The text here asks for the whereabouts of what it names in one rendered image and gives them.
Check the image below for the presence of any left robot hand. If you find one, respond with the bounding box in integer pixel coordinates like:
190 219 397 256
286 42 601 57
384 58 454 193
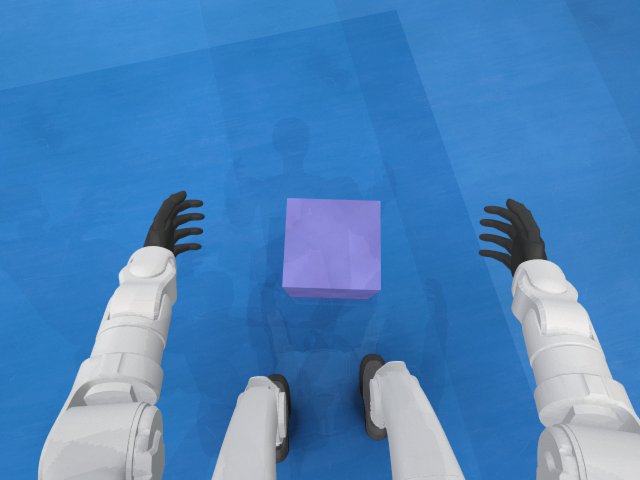
143 191 205 257

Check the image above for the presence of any right robot thigh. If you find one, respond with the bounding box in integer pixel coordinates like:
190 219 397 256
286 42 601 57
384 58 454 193
370 371 465 480

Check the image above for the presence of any right robot hand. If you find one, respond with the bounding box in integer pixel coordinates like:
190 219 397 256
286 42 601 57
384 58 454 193
479 199 548 277

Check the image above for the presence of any robot right shin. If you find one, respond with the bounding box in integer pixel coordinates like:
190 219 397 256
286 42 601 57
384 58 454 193
370 361 420 427

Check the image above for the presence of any left robot upper arm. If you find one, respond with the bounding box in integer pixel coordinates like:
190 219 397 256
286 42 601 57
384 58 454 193
42 402 165 480

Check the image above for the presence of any robot right forearm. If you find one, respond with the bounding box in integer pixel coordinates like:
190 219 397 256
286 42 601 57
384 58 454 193
511 259 640 434

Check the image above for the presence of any right robot upper arm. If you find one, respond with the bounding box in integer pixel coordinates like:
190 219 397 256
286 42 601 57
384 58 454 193
536 423 640 480

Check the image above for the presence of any robot left forearm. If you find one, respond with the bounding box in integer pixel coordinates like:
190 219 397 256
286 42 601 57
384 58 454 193
38 246 177 480

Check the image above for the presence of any carton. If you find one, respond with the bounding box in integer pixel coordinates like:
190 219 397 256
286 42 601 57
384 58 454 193
282 198 381 300

